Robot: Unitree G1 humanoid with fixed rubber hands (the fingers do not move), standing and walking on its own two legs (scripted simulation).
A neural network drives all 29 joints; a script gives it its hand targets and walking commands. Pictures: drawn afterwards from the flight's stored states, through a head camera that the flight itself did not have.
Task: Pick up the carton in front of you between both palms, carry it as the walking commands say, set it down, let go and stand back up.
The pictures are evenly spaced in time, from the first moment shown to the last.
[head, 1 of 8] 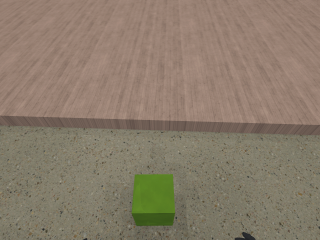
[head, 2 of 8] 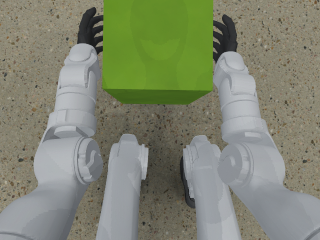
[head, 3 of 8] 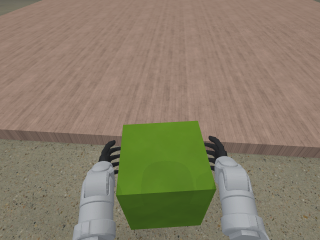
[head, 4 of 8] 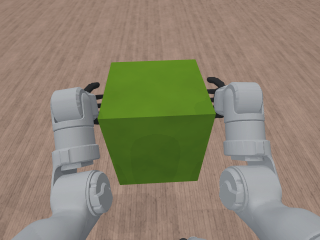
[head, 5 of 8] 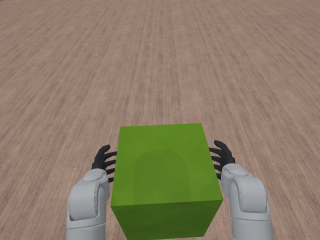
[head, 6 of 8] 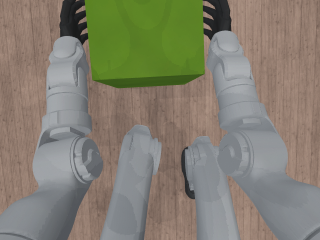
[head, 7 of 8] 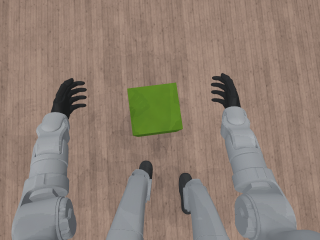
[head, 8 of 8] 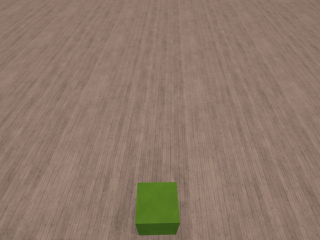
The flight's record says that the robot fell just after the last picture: no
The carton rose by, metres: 0.91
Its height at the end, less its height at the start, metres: +0.12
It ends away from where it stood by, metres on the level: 3.16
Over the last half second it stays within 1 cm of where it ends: yes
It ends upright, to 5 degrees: yes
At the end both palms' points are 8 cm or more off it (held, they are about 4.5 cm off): yes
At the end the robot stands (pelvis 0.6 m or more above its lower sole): yes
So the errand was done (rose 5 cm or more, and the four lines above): yes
